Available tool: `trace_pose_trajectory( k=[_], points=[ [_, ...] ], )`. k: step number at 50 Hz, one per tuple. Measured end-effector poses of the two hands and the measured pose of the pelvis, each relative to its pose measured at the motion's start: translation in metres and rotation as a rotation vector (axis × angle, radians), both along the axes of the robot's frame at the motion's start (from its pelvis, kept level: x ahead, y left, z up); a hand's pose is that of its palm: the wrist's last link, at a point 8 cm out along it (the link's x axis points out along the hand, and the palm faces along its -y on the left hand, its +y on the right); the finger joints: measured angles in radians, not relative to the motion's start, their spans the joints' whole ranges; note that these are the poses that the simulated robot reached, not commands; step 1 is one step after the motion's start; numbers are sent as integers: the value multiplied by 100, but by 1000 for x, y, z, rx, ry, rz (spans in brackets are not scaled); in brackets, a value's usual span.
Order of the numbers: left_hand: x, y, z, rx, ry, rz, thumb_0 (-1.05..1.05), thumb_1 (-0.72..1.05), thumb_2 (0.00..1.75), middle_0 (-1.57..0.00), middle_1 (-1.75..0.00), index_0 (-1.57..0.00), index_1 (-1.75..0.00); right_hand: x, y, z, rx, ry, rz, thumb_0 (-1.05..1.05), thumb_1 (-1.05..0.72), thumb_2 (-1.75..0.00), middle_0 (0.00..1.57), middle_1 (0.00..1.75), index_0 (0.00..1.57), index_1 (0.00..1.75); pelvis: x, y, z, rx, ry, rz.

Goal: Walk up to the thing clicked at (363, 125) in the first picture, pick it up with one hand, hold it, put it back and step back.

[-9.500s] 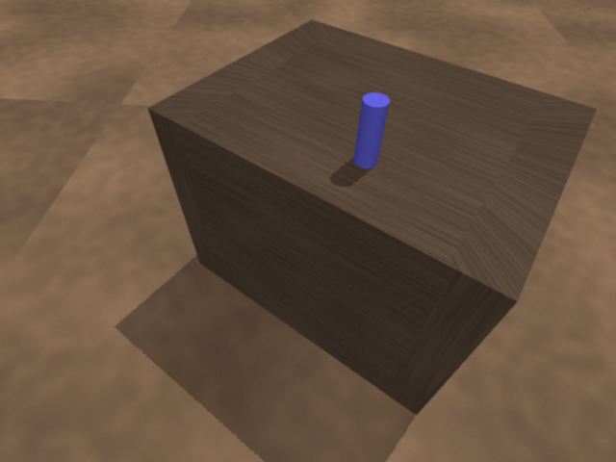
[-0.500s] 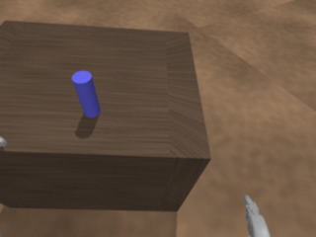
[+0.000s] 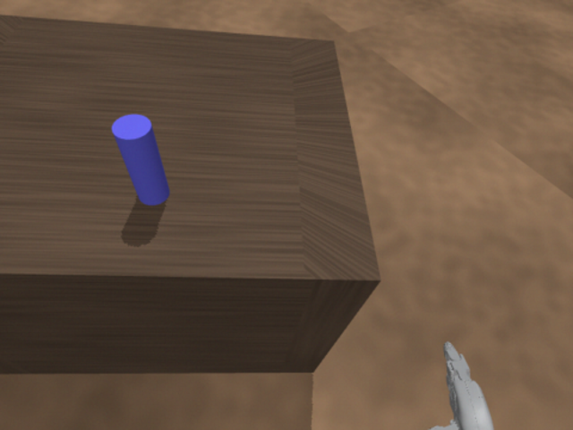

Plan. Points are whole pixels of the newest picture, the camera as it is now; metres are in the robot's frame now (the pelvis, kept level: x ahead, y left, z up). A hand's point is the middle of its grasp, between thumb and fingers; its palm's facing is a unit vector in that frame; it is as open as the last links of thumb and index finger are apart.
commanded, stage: go down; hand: left
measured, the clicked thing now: (144, 163) +0.52 +0.21 +0.03
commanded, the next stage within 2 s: approach in 1.40 s
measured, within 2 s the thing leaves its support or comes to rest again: neither
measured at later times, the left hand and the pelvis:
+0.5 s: hand out of the picture +0.41 +0.39 +0.13, palm faces +0.21 -0.98 +0.01, open 17.6 cm; pelvis +0.00 +0.01 -0.01, yaw -1 degrees
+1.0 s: hand out of the picture +0.43 +0.39 +0.13, palm faces +0.20 -0.98 +0.02, open 17.7 cm; pelvis +0.00 +0.01 -0.02, yaw -1 degrees
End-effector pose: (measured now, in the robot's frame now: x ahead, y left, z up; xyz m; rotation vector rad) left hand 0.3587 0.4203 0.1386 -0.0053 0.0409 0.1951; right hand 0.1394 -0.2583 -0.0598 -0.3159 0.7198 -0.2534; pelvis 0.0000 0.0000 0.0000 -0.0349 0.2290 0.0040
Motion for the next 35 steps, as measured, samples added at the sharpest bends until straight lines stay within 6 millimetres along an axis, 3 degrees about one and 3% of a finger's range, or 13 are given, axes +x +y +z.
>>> trace_pose_trajectory(
  k=[35],
  points=[
    [28,24,-3,-8,-5,22,-1,-59,5,-5,-3,-5,-5,-1,10,-4,-14,6,25,-1,52,-5,6,6,6,5,2,7,-16,-25,71,-2]
  ],
)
